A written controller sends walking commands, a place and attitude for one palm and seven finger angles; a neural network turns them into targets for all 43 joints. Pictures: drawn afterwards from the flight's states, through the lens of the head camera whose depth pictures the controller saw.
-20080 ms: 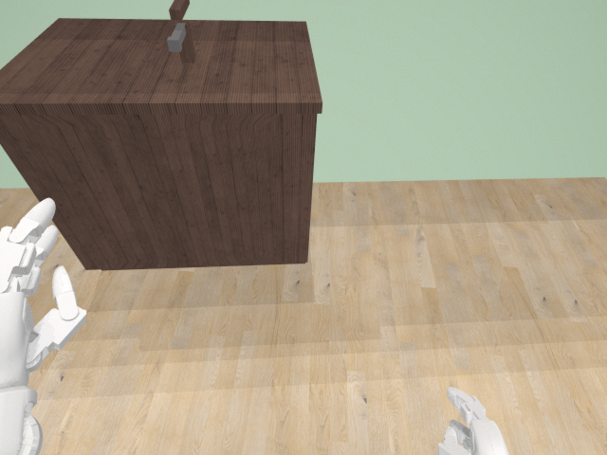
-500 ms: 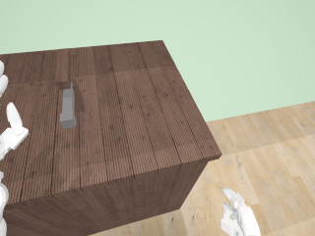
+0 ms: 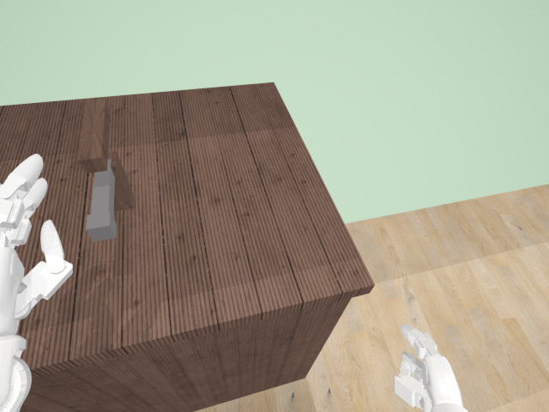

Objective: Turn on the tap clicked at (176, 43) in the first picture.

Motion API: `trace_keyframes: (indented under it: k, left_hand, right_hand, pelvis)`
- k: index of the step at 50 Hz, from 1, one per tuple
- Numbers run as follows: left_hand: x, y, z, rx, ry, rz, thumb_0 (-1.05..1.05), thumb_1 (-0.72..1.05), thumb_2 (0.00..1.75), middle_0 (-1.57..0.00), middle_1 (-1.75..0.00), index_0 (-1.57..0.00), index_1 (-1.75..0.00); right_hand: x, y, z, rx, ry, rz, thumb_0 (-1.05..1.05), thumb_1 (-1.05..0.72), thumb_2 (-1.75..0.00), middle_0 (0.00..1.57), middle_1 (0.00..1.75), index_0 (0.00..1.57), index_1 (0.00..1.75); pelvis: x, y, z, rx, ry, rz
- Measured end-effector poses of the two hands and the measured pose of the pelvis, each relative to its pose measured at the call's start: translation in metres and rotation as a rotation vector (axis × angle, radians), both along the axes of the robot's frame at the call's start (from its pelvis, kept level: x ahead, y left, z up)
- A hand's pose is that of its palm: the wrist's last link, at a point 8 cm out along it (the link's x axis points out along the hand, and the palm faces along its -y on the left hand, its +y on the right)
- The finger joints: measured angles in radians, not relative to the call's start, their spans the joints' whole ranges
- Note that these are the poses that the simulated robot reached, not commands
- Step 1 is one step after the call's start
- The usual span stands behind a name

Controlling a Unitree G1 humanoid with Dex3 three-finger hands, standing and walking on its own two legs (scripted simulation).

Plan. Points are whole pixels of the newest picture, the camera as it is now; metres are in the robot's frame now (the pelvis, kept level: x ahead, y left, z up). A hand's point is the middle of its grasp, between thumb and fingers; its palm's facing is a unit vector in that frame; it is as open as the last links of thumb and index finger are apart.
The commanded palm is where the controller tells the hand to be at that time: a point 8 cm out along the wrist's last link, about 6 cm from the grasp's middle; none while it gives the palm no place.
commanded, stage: look again from close up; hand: left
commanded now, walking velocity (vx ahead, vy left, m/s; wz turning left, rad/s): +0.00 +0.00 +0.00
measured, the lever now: (101, 226) +0.31 +0.27 +0.10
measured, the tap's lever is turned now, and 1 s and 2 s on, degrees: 0 0 0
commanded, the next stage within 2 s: shuffle to correct the standing spot in 0.32 s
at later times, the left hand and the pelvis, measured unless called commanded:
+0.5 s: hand (51, 280) +0.20 +0.26 +0.16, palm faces +0.39 -0.84 -0.37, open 7.4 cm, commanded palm +0.14 +0.29 +0.17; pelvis -0.01 +0.00 +0.00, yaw +0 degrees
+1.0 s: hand (97, 303) +0.18 +0.20 +0.16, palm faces +0.33 -0.85 -0.42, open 7.4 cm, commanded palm +0.12 +0.24 +0.17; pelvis -0.04 -0.04 -0.01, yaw -1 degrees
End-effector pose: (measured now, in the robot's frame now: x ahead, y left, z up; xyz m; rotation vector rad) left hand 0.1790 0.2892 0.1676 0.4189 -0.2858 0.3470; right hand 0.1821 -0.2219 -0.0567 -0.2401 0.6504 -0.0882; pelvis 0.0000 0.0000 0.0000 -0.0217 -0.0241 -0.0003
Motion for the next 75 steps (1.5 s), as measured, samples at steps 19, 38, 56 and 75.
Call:
trace_keyframes:
  k: [19, 38, 56, 75]
  left_hand:
    - [-0.014, 0.007, -0.001, 0.002, 0.034, 0.03, 0.02, 0.89, 0.9, -0.21, -0.3, -0.21, -0.3]
    - [-0.031, -0.02, 0.004, 0.042, 0.025, 0.004, 0.02, 0.89, 0.9, -0.21, -0.3, -0.21, -0.3]
    - [-0.038, -0.06, 0.011, 0.145, 0.044, -0.1, 0.02, 0.89, 0.9, -0.21, -0.3, -0.21, -0.3]
    - [-0.064, -0.059, 0.004, 0.081, 0.003, -0.029, 0.02, 0.89, 0.9, -0.21, -0.3, -0.21, -0.3]
  right_hand:
    - [-0.02, 0.01, -0.011, 0.014, 0.067, -0.003, 0.02, -0.9, -0.9, 0.2, 0.3, 0.2, 0.3]
    - [-0.031, -0.003, -0.017, 0.058, 0.049, 0.012, 0.02, -0.9, -0.9, 0.2, 0.3, 0.2, 0.3]
    - [-0.07, -0.064, -0.028, -0.008, 0.097, -0.084, 0.02, -0.91, -0.9, 0.2, 0.3, 0.2, 0.3]
    - [-0.103, -0.056, -0.041, 0.033, 0.13, -0.055, 0.02, -0.9, -0.9, 0.2, 0.3, 0.2, 0.3]
  pelvis:
    - [-0.01, 0.004, 0.0, -0.001, -0.012, 0.007]
    - [-0.031, -0.019, -0.006, 0.001, 0.0, -0.003]
    - [-0.052, -0.049, -0.012, -0.003, 0.041, -0.014]
    - [-0.066, -0.056, -0.02, -0.021, 0.01, -0.004]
